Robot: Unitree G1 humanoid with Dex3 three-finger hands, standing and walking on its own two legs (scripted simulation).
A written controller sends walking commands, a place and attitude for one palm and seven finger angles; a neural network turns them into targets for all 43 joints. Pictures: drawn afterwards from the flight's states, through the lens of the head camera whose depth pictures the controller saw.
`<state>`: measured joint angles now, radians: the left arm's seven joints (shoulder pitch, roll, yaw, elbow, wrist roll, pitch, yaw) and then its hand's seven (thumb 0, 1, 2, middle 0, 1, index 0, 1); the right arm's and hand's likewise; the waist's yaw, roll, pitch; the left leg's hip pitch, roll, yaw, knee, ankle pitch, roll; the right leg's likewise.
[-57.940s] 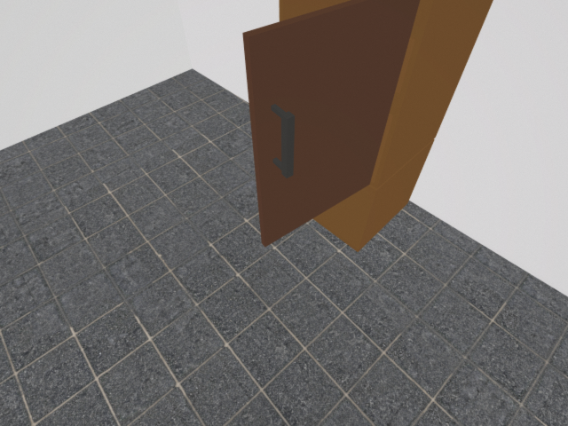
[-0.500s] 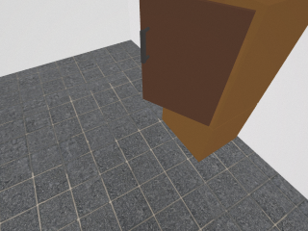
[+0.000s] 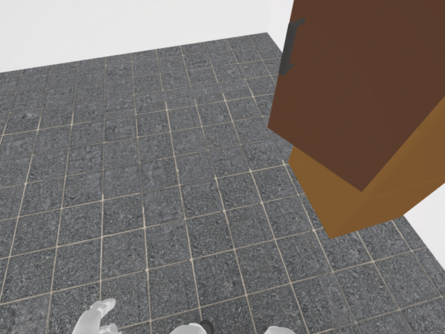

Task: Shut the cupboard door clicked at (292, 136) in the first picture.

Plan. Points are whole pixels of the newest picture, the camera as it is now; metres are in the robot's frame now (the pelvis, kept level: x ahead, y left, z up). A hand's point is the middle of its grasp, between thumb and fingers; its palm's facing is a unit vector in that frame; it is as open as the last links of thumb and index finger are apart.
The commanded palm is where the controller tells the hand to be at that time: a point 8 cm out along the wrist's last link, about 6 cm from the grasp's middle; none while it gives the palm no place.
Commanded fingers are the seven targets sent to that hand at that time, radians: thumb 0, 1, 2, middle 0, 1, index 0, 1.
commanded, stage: walk to a spot facing it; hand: left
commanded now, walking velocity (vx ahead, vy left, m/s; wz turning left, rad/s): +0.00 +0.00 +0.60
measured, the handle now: (291, 48) +0.83 -0.18 +0.04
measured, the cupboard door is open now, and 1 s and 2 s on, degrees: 28 28 28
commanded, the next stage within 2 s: turn to face it in 1.72 s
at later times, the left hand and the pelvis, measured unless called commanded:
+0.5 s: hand out of the picture -0.01 +0.21 -0.18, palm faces +0.36 -0.89 -0.28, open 7.4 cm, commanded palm none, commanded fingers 0.00 0.90 0.90 -0.20 -0.30 -0.20 -0.30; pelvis +0.01 -0.02 -0.01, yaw +21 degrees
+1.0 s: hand out of the picture -0.06 +0.18 -0.18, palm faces +0.63 -0.74 -0.23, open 7.4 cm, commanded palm none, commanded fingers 0.00 0.90 0.90 -0.20 -0.30 -0.20 -0.30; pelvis +0.02 -0.02 -0.01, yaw +39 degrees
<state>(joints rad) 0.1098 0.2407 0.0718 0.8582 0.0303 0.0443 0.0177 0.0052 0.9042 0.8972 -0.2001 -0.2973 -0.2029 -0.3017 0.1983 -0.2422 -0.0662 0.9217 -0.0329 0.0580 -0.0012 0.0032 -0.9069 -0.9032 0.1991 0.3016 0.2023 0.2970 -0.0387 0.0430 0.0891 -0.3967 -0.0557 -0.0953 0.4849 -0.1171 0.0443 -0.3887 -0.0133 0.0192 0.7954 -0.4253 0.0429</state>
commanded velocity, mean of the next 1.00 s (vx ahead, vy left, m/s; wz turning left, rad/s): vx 0.05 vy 0.00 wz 0.60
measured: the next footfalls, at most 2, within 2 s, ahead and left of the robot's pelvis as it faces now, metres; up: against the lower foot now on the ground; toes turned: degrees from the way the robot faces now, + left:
right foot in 0.08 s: +0.04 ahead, -0.16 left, +0.00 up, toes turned +5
left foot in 0.34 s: +0.04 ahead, +0.12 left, +0.00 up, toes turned +19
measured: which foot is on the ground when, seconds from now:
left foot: down 0.00-0.06, up 0.08-0.32, down 0.34-0.60, up 0.62-0.88, down 0.90-1.00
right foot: up 0.00-0.06, down 0.08-0.34, up 0.36-0.60, down 0.62-0.90, up 0.92-1.00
